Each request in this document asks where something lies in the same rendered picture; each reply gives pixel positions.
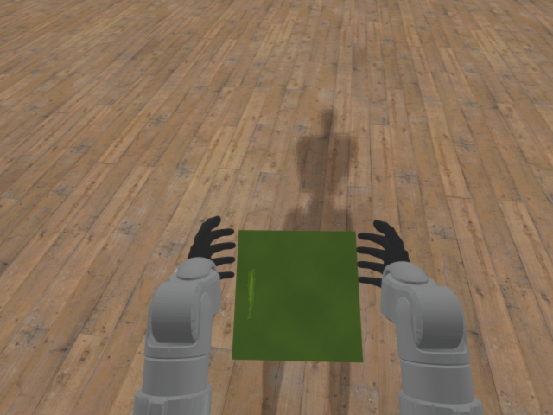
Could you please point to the robot right hand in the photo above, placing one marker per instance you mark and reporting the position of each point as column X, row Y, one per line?
column 394, row 250

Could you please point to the robot left forearm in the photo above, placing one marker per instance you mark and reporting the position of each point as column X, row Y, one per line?
column 178, row 342

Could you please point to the carton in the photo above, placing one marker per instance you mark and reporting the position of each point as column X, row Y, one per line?
column 297, row 297

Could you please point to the robot left hand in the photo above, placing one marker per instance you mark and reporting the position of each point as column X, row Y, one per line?
column 202, row 248

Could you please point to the robot right forearm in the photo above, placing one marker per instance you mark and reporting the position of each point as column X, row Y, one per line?
column 431, row 343

